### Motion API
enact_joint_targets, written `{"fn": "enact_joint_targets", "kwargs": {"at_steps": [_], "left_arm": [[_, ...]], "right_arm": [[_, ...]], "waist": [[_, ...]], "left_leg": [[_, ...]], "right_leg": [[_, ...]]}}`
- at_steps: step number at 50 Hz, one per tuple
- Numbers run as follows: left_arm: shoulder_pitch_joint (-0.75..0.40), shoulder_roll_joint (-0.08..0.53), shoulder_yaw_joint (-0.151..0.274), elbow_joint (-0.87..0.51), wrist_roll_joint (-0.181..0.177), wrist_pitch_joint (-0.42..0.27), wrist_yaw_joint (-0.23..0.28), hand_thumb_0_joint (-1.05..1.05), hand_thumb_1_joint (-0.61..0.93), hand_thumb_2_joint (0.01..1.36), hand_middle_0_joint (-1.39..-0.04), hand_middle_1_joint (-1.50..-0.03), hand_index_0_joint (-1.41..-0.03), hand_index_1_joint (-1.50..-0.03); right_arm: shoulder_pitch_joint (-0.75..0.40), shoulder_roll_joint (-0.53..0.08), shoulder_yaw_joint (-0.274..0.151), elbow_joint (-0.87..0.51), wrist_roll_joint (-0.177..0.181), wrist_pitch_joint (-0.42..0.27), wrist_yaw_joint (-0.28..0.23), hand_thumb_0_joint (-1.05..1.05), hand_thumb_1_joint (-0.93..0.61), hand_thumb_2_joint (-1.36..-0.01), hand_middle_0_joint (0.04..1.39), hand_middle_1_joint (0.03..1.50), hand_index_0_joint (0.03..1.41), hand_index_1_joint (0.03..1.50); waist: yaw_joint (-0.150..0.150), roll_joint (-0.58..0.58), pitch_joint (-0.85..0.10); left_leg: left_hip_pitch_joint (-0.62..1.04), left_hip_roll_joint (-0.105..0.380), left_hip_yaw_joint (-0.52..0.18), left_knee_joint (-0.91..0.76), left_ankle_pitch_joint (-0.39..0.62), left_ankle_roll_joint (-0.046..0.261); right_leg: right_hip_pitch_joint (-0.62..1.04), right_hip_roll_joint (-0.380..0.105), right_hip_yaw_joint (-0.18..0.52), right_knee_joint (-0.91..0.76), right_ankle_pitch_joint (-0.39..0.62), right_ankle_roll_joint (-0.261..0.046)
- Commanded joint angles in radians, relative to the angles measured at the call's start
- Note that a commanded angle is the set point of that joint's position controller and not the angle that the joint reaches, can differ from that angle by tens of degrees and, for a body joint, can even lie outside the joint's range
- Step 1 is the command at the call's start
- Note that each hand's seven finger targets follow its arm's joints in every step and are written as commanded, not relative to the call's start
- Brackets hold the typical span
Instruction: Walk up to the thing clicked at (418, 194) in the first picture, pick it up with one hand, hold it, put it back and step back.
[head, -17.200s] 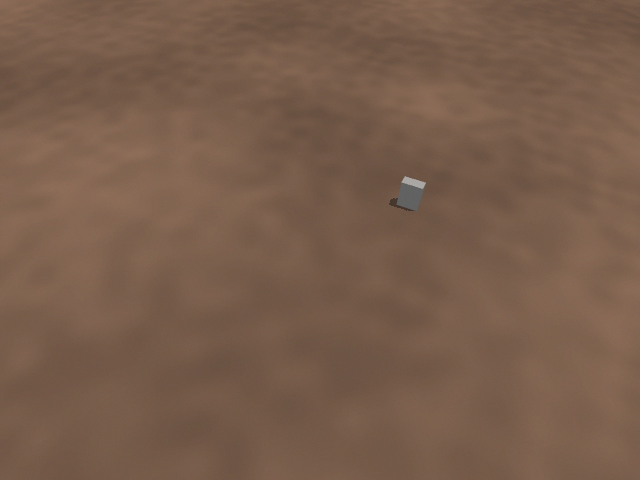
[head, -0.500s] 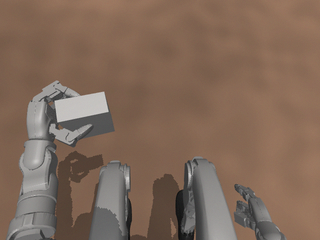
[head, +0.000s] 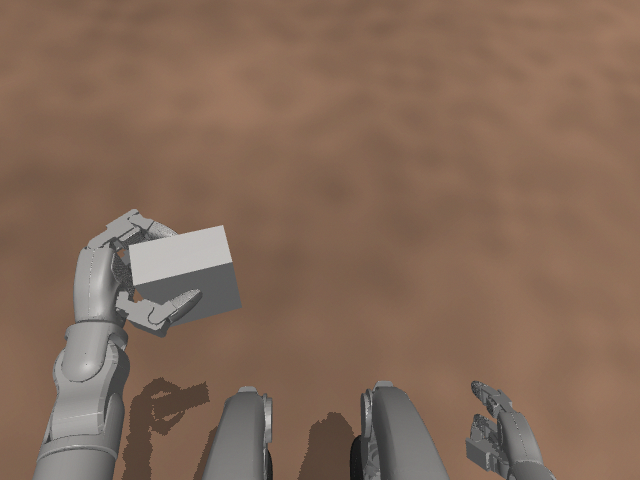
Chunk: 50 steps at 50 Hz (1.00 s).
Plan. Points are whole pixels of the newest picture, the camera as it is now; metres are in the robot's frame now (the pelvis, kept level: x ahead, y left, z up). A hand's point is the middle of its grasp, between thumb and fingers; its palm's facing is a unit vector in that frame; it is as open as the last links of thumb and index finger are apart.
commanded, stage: lift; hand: left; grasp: from the side
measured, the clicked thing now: (192, 280) +0.35 +0.16 +0.00
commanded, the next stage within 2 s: hold in 0.96 s
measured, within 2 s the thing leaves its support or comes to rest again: neither
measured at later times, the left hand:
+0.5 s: hand (142, 231) +0.36 +0.18 +0.12, palm faces +0.04 -1.00 -0.02, open 9.3 cm
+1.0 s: hand (140, 200) +0.37 +0.17 +0.16, palm faces +0.02 -1.00 +0.00, open 9.3 cm
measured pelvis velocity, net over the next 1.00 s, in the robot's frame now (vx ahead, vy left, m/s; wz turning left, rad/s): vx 0.04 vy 0.00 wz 0.00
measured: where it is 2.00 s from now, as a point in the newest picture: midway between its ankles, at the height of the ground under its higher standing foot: outside the picture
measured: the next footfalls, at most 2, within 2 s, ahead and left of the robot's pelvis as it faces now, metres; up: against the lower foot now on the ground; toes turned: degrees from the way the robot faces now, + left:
none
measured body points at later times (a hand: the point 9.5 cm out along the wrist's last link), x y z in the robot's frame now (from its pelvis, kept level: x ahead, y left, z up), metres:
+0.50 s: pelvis +0.02 +0.00 +0.08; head +0.10 +0.02 +0.52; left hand +0.35 +0.23 +0.12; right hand +0.15 -0.24 -0.03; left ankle +0.04 +0.12 -0.57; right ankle +0.06 -0.13 -0.57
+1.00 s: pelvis +0.04 +0.00 +0.11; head +0.09 +0.01 +0.56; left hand +0.36 +0.22 +0.16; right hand +0.16 -0.25 +0.01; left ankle +0.04 +0.12 -0.57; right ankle +0.06 -0.13 -0.57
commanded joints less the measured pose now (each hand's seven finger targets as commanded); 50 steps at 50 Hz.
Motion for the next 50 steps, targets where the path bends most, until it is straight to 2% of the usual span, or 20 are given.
{"fn": "enact_joint_targets", "kwargs": {"at_steps": [1, 2, 4, 6, 8, 12, 15, 16, 17, 18, 20, 27, 30, 31, 34, 35, 36, 45, 47, 50], "left_arm": [[-0.243, 0.140, 0.054, -0.238, -0.020, -0.083, -0.012, 0.000, 0.080, 1.259, -1.359, -1.510, -1.397, -1.491], [-0.230, 0.120, 0.040, -0.226, -0.023, -0.084, -0.014, 0.000, 0.095, 1.261, -1.362, -1.513, -1.399, -1.494], [-0.223, 0.144, 0.078, -0.211, -0.026, -0.086, -0.011, 0.000, 0.094, 1.261, -1.371, -1.513, -1.407, -1.495], [-0.218, 0.111, 0.039, -0.218, -0.022, -0.089, -0.014, 0.000, 0.108, 1.250, -1.367, -1.504, -1.403, -1.485], [-0.235, 0.137, 0.066, -0.185, -0.019, -0.095, -0.015, 0.000, 0.114, 1.270, -1.377, -1.512, -1.410, -1.497], [-0.250, 0.115, 0.049, -0.200, -0.025, -0.106, -0.023, 0.000, 0.103, 1.271, -1.397, -1.519, -1.427, -1.506], [-0.260, 0.111, 0.036, -0.191, -0.016, -0.110, -0.026, 0.000, 0.120, 1.279, -1.395, -1.520, -1.425, -1.508], [-0.251, 0.090, 0.016, -0.183, -0.016, -0.107, -0.029, 0.000, 0.119, 1.279, -1.397, -1.519, -1.425, -1.508], [-0.267, 0.087, 0.019, -0.158, -0.021, -0.105, -0.031, 0.000, 0.118, 1.278, -1.399, -1.523, -1.427, -1.512], [-0.274, 0.115, 0.046, -0.191, -0.023, -0.112, -0.029, 0.000, 0.110, 1.279, -1.381, -1.516, -1.410, -1.506], [-0.261, 0.103, 0.035, -0.158, -0.018, -0.106, -0.027, 0.000, 0.134, 1.287, -1.386, -1.520, -1.415, -1.508], [-0.277, 0.093, 0.043, -0.139, -0.022, -0.119, -0.026, 0.000, 0.144, 1.323, -1.382, -1.541, -1.411, -1.532], [-0.262, 0.077, 0.017, -0.116, -0.015, -0.121, -0.038, 0.000, 0.140, 1.328, -1.365, -1.533, -1.392, -1.525], [-0.298, 0.103, 0.040, -0.135, -0.017, -0.125, -0.042, 0.000, 0.133, 1.314, -1.368, -1.526, -1.395, -1.518], [-0.296, 0.083, 0.029, -0.120, -0.023, -0.128, -0.048, 0.000, 0.136, 1.311, -1.354, -1.524, -1.383, -1.514], [-0.280, 0.067, 0.023, -0.096, -0.023, -0.124, -0.051, 0.000, 0.154, 1.318, -1.358, -1.525, -1.385, -1.516], [-0.307, 0.091, 0.040, -0.124, -0.027, -0.131, -0.051, 0.000, 0.169, 1.322, -1.356, -1.524, -1.384, -1.515], [-0.313, 0.078, 0.022, -0.110, -0.026, -0.145, -0.071, 0.000, 0.166, 1.333, -1.343, -1.524, -1.370, -1.517], [-0.281, 0.070, 0.032, -0.068, -0.033, -0.139, -0.074, 0.000, 0.146, 1.335, -1.363, -1.537, -1.388, -1.531], [-0.326, 0.089, 0.040, -0.110, -0.032, -0.148, -0.076, 0.000, 0.146, 1.336, -1.370, -1.542, -1.395, -1.536]], "right_arm": [[0.048, -0.143, -0.060, -0.098, -0.001, -0.044, -0.014, 0.000, -0.906, -0.892, 0.201, 0.300, 0.200, 0.300], [0.052, -0.138, -0.057, -0.095, -0.004, -0.045, -0.014, 0.000, -0.908, -0.893, 0.201, 0.300, 0.200, 0.300], [0.057, -0.140, -0.058, -0.089, -0.004, -0.047, -0.013, 0.000, -0.906, -0.893, 0.201, 0.300, 0.200, 0.300], [0.064, -0.134, -0.055, -0.096, -0.007, -0.046, -0.012, 0.000, -0.906, -0.892, 0.201, 0.300, 0.200, 0.300], [0.067, -0.141, -0.058, -0.083, -0.008, -0.046, -0.012, 0.000, -0.908, -0.893, 0.201, 0.300, 0.200, 0.300], [0.066, -0.135, -0.054, -0.087, -0.013, -0.046, -0.010, 0.000, -0.909, -0.894, 0.201, 0.300, 0.200, 0.300], [0.065, -0.137, -0.056, -0.090, -0.017, -0.046, -0.011, 0.000, -0.911, -0.894, 0.201, 0.300, 0.200, 0.300], [0.070, -0.136, -0.055, -0.089, -0.017, -0.048, -0.010, 0.000, -0.910, -0.894, 0.201, 0.300, 0.200, 0.300], [0.073, -0.132, -0.052, -0.084, -0.016, -0.045, -0.012, 0.000, -0.913, -0.895, 0.201, 0.300, 0.200, 0.300], [0.071, -0.140, -0.059, -0.085, -0.017, -0.046, -0.013, 0.000, -0.911, -0.895, 0.201, 0.300, 0.200, 0.300], [0.085, -0.138, -0.056, -0.075, -0.021, -0.045, -0.012, 0.000, -0.910, -0.895, 0.201, 0.300, 0.200, 0.300], [0.075, -0.121, -0.050, -0.072, -0.025, -0.044, -0.017, 0.000, -0.908, -0.895, 0.201, 0.300, 0.200, 0.300], [0.076, -0.126, -0.052, -0.066, -0.028, -0.041, -0.019, 0.000, -0.903, -0.895, 0.201, 0.300, 0.200, 0.300], [0.077, -0.124, -0.052, -0.064, -0.030, -0.040, -0.019, 0.000, -0.907, -0.896, 0.201, 0.300, 0.200, 0.300], [0.079, -0.123, -0.051, -0.058, -0.031, -0.039, -0.017, 0.000, -0.907, -0.895, 0.201, 0.300, 0.200, 0.300], [0.076, -0.120, -0.049, -0.060, -0.032, -0.037, -0.018, 0.000, -0.907, -0.896, 0.201, 0.300, 0.200, 0.300], [0.077, -0.127, -0.053, -0.057, -0.031, -0.038, -0.018, 0.000, -0.902, -0.895, 0.201, 0.300, 0.200, 0.300], [0.071, -0.130, -0.056, -0.059, -0.032, -0.030, -0.016, 0.000, -0.897, -0.894, 0.201, 0.300, 0.200, 0.300], [0.073, -0.128, -0.056, -0.054, -0.033, -0.028, -0.017, 0.000, -0.906, -0.896, 0.201, 0.300, 0.200, 0.300], [0.063, -0.121, -0.053, -0.061, -0.033, -0.027, -0.017, 0.000, -0.904, -0.896, 0.200, 0.300, 0.200, 0.300]], "waist": [[-0.004, 0.064, -0.374], [-0.006, 0.060, -0.368], [0.005, 0.050, -0.357], [0.001, 0.048, -0.348], [0.001, 0.058, -0.322], [0.013, 0.061, -0.306], [0.007, 0.062, -0.284], [0.003, 0.054, -0.285], [-0.002, 0.027, -0.275], [0.011, 0.048, -0.275], [0.009, 0.054, -0.270], [0.010, 0.014, -0.227], [0.012, 0.027, -0.220], [0.011, 0.033, -0.214], [0.015, 0.055, -0.214], [0.007, 0.017, -0.204], [0.018, 0.025, -0.212], [0.014, 0.046, -0.191], [0.015, 0.010, -0.186], [0.020, 0.025, -0.193]], "left_leg": [[0.372, -0.022, -0.010, -0.299, 0.232, 0.013], [0.389, -0.023, -0.006, -0.309, 0.248, 0.014], [0.411, -0.023, -0.004, -0.338, 0.263, 0.014], [0.446, -0.022, -0.004, -0.369, 0.275, 0.012], [0.479, -0.018, -0.008, -0.400, 0.279, 0.009], [0.541, -0.016, -0.009, -0.455, 0.300, 0.004], [0.572, -0.014, -0.008, -0.499, 0.273, 0.004], [0.598, -0.012, -0.008, -0.511, 0.280, 0.002], [0.590, -0.013, -0.005, -0.512, 0.278, 0.005], [0.606, -0.015, -0.001, -0.526, 0.286, 0.004], [0.642, -0.011, -0.005, -0.547, 0.335, -0.002], [0.655, -0.016, 0.017, -0.605, 0.303, 0.007], [0.704, -0.014, 0.018, -0.625, 0.351, 0.002], [0.705, -0.014, 0.016, -0.630, 0.355, 0.003], [0.752, -0.011, 0.016, -0.657, 0.365, -0.003], [0.741, -0.012, 0.015, -0.659, 0.363, 0.000], [0.749, -0.012, 0.016, -0.667, 0.379, -0.001], [0.815, -0.009, 0.021, -0.705, 0.427, -0.006], [0.806, -0.011, 0.026, -0.704, 0.444, -0.002], [0.813, -0.017, 0.037, -0.709, 0.444, 0.001]], "right_leg": [[0.334, 0.032, 0.019, -0.270, 0.242, -0.035], [0.361, 0.032, 0.021, -0.287, 0.258, -0.034], [0.399, 0.034, 0.020, -0.312, 0.272, -0.034], [0.432, 0.036, 0.017, -0.338, 0.282, -0.033], [0.431, 0.037, 0.014, -0.357, 0.282, -0.035], [0.478, 0.040, 0.006, -0.397, 0.293, -0.034], [0.500, 0.042, 0.005, -0.434, 0.277, -0.032], [0.512, 0.043, 0.004, -0.445, 0.282, -0.032], [0.529, 0.043, 0.005, -0.459, 0.280, -0.029], [0.540, 0.044, 0.005, -0.469, 0.288, -0.031], [0.556, 0.046, -0.001, -0.476, 0.321, -0.034], [0.659, 0.043, 0.014, -0.558, 0.310, -0.027], [0.677, 0.044, 0.010, -0.570, 0.352, -0.030], [0.678, 0.046, 0.009, -0.578, 0.353, -0.030], [0.692, 0.046, 0.006, -0.593, 0.354, -0.032], [0.712, 0.046, 0.007, -0.604, 0.356, -0.030], [0.722, 0.046, 0.006, -0.605, 0.372, -0.031], [0.761, 0.047, 0.007, -0.636, 0.411, -0.034], [0.799, 0.046, 0.009, -0.649, 0.433, -0.030], [0.825, 0.040, 0.020, -0.667, 0.449, -0.026]]}}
